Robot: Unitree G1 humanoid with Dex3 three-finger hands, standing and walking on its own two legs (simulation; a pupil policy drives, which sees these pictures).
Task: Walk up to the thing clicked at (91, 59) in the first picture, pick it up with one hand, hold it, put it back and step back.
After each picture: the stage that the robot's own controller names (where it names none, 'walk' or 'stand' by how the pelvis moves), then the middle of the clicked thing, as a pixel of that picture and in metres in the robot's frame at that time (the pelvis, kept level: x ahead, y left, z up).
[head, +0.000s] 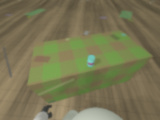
stand; (90, 61) +0.56 +0.03 -0.09
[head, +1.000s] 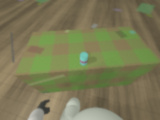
rise first; (83, 59) +0.50 +0.11 -0.06
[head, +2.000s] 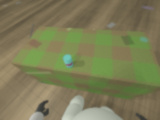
rise first; (68, 61) +0.43 +0.24 -0.07
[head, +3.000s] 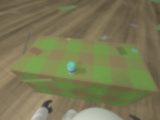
stand; (71, 68) +0.43 +0.19 -0.09
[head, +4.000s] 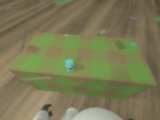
stand; (69, 65) +0.44 +0.21 -0.09
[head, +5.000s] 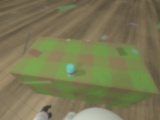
stand; (70, 70) +0.42 +0.19 -0.10
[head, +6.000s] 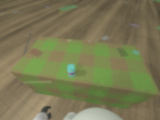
stand; (71, 70) +0.42 +0.19 -0.10
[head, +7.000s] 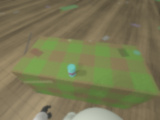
rise first; (71, 70) +0.42 +0.18 -0.10
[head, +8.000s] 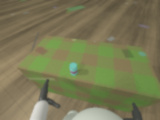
rise first; (73, 69) +0.43 +0.19 -0.09
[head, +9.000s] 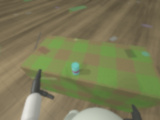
go down; (75, 68) +0.43 +0.18 -0.09
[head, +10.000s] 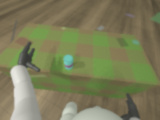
go down; (68, 62) +0.43 +0.17 -0.03
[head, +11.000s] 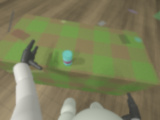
close in; (67, 58) +0.44 +0.17 -0.02
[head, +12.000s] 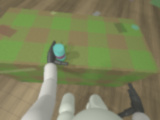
close; (59, 53) +0.45 +0.19 +0.02
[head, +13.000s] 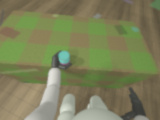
lift; (64, 60) +0.41 +0.16 +0.01
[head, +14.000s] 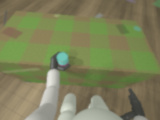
lift; (63, 61) +0.40 +0.17 +0.02
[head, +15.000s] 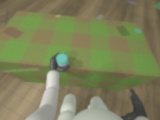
lift; (62, 62) +0.39 +0.18 +0.01
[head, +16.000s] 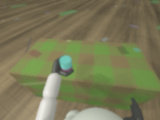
hold; (66, 65) +0.32 +0.16 +0.14
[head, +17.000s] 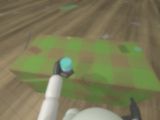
hold; (67, 67) +0.32 +0.17 +0.10
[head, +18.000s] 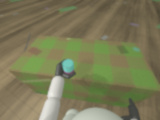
crouch; (68, 68) +0.32 +0.16 +0.09
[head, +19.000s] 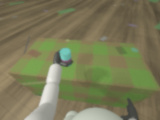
crouch; (66, 57) +0.38 +0.18 +0.13
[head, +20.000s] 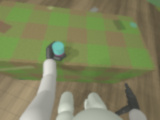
lower; (59, 51) +0.46 +0.18 +0.01
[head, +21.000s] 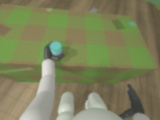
lower; (57, 51) +0.46 +0.19 +0.02
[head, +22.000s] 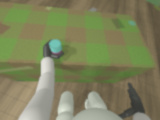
lower; (56, 49) +0.47 +0.19 +0.03
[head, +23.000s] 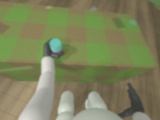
lower; (56, 48) +0.48 +0.19 +0.03
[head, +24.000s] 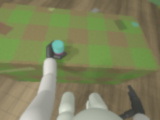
open; (59, 49) +0.47 +0.19 +0.03
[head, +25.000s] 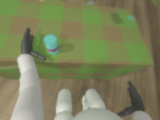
rise; (52, 45) +0.48 +0.20 +0.04
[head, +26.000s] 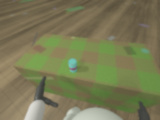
sink last; (73, 65) +0.44 +0.19 -0.03
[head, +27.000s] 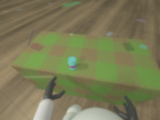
stand; (72, 63) +0.45 +0.19 -0.04
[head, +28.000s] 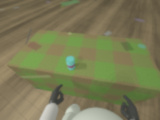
stand; (70, 63) +0.44 +0.19 -0.03
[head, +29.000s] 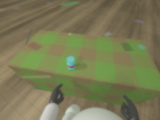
stand; (71, 63) +0.44 +0.19 -0.03
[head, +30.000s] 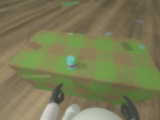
stand; (71, 63) +0.45 +0.19 -0.03
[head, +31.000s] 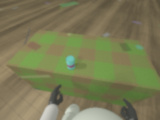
stand; (70, 63) +0.45 +0.19 -0.03
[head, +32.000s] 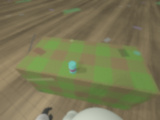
stand; (72, 67) +0.46 +0.19 -0.09
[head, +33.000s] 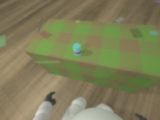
walk; (77, 50) +0.56 +0.18 -0.07
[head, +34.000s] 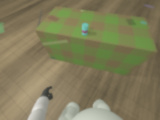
walk; (84, 29) +0.85 +0.12 -0.06
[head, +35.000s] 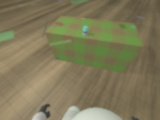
stand; (85, 30) +1.04 +0.17 -0.08
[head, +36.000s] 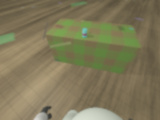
stand; (84, 33) +1.05 +0.16 -0.10
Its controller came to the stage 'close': yes
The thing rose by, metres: 0.20
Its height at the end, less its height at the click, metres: +0.00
